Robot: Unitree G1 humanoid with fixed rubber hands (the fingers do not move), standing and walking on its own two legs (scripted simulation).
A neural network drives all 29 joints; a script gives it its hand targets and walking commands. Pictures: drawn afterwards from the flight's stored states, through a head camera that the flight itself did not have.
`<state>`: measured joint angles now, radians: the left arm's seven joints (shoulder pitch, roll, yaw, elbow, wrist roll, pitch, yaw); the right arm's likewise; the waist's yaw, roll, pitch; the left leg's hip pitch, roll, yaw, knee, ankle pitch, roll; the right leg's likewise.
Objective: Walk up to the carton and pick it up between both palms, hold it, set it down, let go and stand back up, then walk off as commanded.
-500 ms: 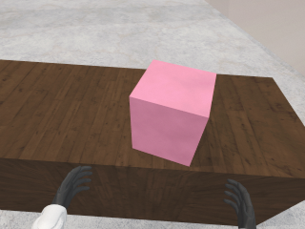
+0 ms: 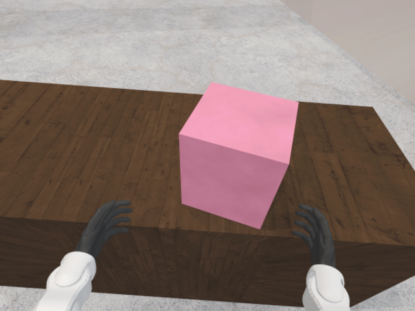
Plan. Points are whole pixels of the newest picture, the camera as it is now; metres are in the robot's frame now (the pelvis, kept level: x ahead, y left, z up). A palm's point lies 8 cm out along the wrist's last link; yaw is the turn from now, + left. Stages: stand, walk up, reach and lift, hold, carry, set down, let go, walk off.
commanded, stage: reach and lift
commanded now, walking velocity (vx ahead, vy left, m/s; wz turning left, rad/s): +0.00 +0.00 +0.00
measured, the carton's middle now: (235, 156) +0.47 -0.05 +0.02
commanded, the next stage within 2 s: none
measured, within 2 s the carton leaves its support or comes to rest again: neither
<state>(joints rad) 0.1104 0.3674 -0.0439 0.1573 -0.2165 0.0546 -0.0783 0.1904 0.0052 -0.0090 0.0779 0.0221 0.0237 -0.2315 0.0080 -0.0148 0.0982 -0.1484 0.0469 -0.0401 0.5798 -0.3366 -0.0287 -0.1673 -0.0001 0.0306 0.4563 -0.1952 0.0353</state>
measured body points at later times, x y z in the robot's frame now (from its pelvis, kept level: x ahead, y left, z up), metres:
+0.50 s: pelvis +0.00 +0.00 +0.00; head +0.01 +0.02 +0.45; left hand +0.34 +0.21 +0.08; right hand +0.29 -0.20 +0.07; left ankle -0.01 +0.13 -0.73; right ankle +0.04 -0.16 -0.73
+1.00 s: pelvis +0.01 +0.00 +0.00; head +0.01 +0.02 +0.45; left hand +0.41 +0.19 +0.15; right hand +0.34 -0.21 +0.14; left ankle -0.01 +0.13 -0.73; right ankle +0.04 -0.16 -0.73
